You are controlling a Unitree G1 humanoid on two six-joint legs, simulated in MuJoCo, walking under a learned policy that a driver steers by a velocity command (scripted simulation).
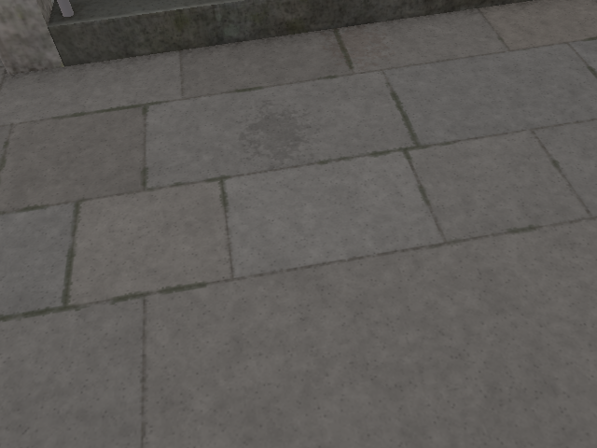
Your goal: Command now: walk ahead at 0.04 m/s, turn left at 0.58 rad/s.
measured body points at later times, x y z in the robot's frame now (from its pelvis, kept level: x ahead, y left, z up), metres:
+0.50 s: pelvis +0.05 +0.09 +0.00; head +0.05 +0.09 +0.45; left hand +0.16 +0.35 -0.10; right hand +0.13 -0.14 -0.13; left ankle -0.07 +0.15 -0.73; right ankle +0.14 -0.04 -0.64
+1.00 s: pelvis +0.33 +0.11 +0.00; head +0.35 +0.11 +0.45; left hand +0.42 +0.38 -0.11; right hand +0.50 -0.16 -0.07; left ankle +0.40 +0.30 -0.63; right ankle +0.36 +0.06 -0.73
